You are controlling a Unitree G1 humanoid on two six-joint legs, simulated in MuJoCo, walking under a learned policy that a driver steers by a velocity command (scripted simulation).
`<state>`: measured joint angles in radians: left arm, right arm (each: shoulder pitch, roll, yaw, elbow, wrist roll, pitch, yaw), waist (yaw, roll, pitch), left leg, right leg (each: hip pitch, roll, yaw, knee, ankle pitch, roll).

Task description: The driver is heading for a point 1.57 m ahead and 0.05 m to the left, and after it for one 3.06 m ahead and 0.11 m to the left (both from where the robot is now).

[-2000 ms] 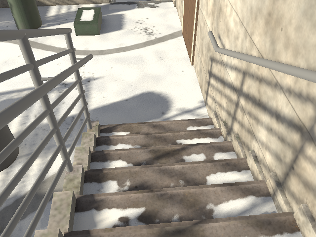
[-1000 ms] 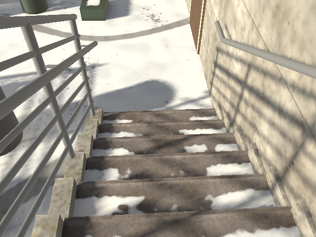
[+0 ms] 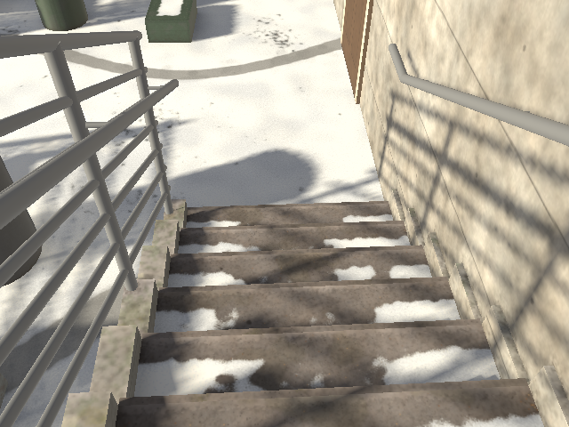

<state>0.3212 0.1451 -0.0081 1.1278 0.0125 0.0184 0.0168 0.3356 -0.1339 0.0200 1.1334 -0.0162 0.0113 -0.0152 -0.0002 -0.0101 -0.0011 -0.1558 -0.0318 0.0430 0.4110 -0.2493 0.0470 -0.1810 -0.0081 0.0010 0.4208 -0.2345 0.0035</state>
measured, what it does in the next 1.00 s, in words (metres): goes down: left foot 0.17 m lower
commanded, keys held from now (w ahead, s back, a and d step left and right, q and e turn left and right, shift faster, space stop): w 1.00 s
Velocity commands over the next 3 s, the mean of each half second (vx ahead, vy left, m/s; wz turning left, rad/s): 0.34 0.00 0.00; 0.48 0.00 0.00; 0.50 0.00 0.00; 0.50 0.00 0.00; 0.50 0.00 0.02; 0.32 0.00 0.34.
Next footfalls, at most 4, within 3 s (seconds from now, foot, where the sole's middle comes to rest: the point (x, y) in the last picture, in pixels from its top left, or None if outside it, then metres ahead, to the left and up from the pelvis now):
0.66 left None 0.36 0.10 -0.95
1.18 right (322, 426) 0.68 -0.09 -1.12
1.74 left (263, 352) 1.01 0.09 -1.29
2.30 right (313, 304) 1.33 -0.11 -1.46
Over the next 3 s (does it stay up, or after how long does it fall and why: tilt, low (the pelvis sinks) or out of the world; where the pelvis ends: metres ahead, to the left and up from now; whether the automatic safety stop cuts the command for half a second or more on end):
stays up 1.50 0.01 -0.87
